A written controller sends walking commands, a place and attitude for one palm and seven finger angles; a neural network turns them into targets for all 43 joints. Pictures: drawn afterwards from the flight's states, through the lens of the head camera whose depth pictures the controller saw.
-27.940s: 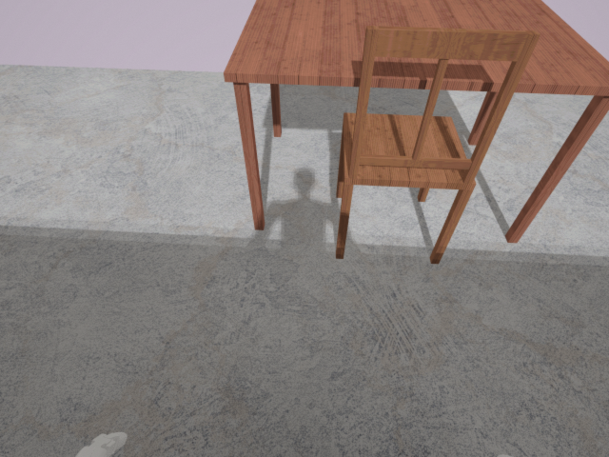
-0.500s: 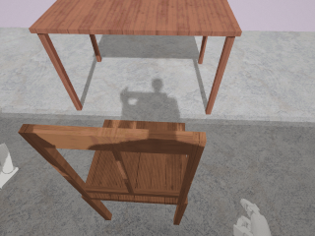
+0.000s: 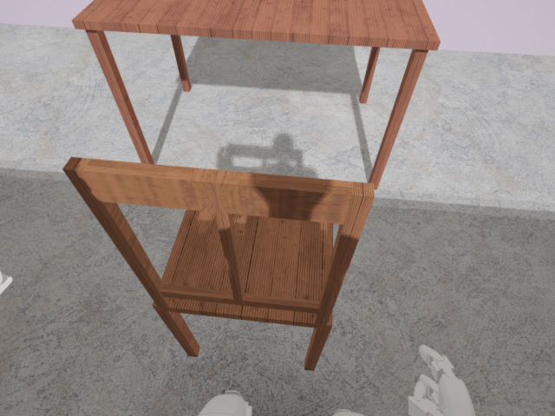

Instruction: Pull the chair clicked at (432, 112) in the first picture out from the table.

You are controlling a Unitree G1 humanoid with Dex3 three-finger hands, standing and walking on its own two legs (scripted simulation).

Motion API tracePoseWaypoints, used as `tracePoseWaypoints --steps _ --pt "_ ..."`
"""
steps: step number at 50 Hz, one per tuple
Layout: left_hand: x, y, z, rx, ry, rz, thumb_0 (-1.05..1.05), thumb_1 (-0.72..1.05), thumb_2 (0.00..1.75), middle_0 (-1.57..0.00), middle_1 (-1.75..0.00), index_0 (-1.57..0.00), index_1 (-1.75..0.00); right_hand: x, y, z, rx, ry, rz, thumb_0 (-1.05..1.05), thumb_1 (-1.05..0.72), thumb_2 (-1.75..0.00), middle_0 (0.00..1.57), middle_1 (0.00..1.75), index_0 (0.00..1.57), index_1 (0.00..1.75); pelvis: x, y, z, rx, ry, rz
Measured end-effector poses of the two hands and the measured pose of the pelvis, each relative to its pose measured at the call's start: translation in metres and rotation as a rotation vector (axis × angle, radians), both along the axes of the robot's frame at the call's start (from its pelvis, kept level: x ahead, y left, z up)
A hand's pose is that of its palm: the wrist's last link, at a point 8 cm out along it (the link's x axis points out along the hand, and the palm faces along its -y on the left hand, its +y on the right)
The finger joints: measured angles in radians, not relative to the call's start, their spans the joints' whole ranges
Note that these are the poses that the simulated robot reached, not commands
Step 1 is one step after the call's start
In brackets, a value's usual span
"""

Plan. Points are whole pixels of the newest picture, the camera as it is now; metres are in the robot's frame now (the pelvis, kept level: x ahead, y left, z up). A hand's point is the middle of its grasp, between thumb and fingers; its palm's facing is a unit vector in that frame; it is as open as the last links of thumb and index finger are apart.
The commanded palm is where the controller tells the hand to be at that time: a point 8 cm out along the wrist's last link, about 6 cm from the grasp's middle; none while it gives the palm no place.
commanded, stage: step back with the hand held close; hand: left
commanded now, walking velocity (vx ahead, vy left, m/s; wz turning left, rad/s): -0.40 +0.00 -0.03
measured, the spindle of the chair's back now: (232, 260) +0.38 +0.11 -0.06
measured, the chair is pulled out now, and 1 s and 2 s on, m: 0.70 0.70 0.70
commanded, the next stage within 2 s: stop stepping back and stand still in 0.38 s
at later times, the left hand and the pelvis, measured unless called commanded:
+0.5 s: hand (35, 331) +0.16 +0.22 +0.19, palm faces +0.33 -0.77 -0.55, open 7.4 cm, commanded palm +0.09 +0.27 +0.20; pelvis -0.07 -0.02 +0.01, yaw -3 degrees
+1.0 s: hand out of the picture +0.06 +0.24 +0.19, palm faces +0.44 -0.79 -0.42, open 7.4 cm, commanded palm +0.00 +0.27 +0.20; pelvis -0.14 -0.02 +0.02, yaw -1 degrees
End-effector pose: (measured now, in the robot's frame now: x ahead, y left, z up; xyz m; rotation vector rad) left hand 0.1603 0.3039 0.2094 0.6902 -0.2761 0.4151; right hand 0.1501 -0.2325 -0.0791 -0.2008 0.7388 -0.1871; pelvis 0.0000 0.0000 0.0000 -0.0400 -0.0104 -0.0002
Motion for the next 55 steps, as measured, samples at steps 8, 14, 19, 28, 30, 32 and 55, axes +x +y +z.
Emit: tracePoseWaypoints --steps 8,14,19,28,30,32,55 --pt "-0.013 -0.018 -0.009 -0.101 -0.016 -0.016 0.01 0.89 0.9 -0.21 -0.3 -0.21 -0.3 -0.009 -0.006 -0.004 -0.019 0.05 0.06 0.02 -0.91 -0.9 0.21 0.3 0.2 0.3 -0.015 -0.005 0.004 0.038 0.018 0.001" --pt "-0.012 -0.011 0.003 -0.027 -0.068 -0.086 0.01 0.88 0.9 -0.22 -0.31 -0.21 -0.3 -0.017 -0.008 0.011 -0.056 0.017 0.017 0.02 -0.91 -0.9 0.21 0.3 0.2 0.3 -0.026 -0.001 0.005 0.035 0.031 0.002" --pt "-0.02 -0.013 0.009 -0.026 -0.033 -0.08 0.01 0.89 0.9 -0.21 -0.3 -0.21 -0.3 -0.028 -0.007 0.019 -0.017 -0.02 0.007 0.02 -0.91 -0.9 0.2 0.3 0.2 0.3 -0.037 -0.008 0.013 0.01 0.055 -0.02" --pt "-0.054 -0.064 0.008 -0.013 0.058 -0.19 0.01 0.89 0.9 -0.21 -0.3 -0.21 -0.3 -0.073 -0.031 0.003 0.039 0.032 0.003 0.01 -0.9 -0.9 0.21 0.3 0.2 0.3 -0.078 -0.031 0.015 -0.008 0.043 -0.049" --pt "-0.064 -0.065 0.006 -0.028 0.092 -0.181 0.01 0.88 0.9 -0.22 -0.3 -0.21 -0.3 -0.087 -0.04 0.007 0.042 0.048 -0.043 0.02 -0.91 -0.9 0.21 0.3 0.2 0.3 -0.082 -0.033 0.018 0.027 0.047 -0.06" --pt "-0.072 -0.059 0.003 -0.036 0.121 -0.144 0.01 0.88 0.9 -0.22 -0.31 -0.22 -0.31 -0.1 -0.048 0.013 0.028 0.048 -0.081 0.02 -0.91 -0.9 0.21 0.3 0.2 0.3 -0.085 -0.033 0.021 0.049 0.05 -0.06" --pt "-0.154 -0.025 -0.002 -0.148 -0.031 -0.021 0.01 0.89 0.9 -0.21 -0.3 -0.21 -0.3 -0.166 -0.018 0.029 -0.003 -0.032 -0.005 0.02 -0.91 -0.9 0.2 0.3 0.2 0.3 -0.154 -0.019 0.022 0.015 -0.033 -0.02"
